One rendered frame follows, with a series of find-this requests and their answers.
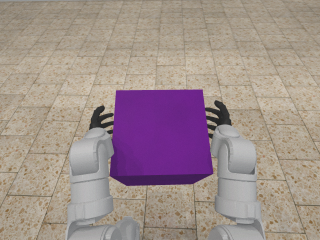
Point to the robot right upper arm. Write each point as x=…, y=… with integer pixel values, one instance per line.
x=234, y=232

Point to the right robot forearm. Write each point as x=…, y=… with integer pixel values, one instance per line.
x=236, y=197

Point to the right robot hand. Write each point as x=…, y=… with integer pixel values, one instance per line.
x=223, y=116

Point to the left robot hand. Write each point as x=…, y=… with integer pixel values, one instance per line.
x=96, y=119

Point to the carton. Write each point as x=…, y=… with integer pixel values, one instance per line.
x=160, y=137

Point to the left robot shin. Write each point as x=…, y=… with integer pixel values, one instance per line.
x=128, y=217

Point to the left robot forearm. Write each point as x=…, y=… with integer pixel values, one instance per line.
x=88, y=175

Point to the robot left upper arm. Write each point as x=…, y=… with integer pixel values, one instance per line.
x=97, y=232

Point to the left robot thigh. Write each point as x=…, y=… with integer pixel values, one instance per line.
x=129, y=228

